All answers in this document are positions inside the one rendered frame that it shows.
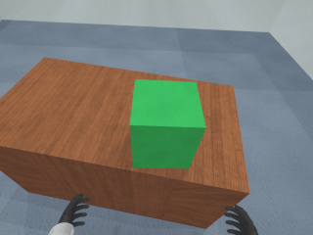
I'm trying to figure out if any left robot hand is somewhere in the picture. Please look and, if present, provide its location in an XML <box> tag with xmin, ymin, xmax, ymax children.
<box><xmin>58</xmin><ymin>193</ymin><xmax>90</xmax><ymax>227</ymax></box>

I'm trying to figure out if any robot left forearm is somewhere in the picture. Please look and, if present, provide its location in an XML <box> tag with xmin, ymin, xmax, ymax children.
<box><xmin>49</xmin><ymin>222</ymin><xmax>74</xmax><ymax>235</ymax></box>

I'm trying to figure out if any right robot hand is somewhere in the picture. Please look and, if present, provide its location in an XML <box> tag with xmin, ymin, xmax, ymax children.
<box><xmin>224</xmin><ymin>205</ymin><xmax>259</xmax><ymax>235</ymax></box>

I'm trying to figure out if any pedestal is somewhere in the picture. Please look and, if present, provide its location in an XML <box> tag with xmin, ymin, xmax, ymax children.
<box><xmin>0</xmin><ymin>57</ymin><xmax>250</xmax><ymax>229</ymax></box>

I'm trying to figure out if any carton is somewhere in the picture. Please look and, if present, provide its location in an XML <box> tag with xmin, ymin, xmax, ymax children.
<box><xmin>129</xmin><ymin>79</ymin><xmax>206</xmax><ymax>169</ymax></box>

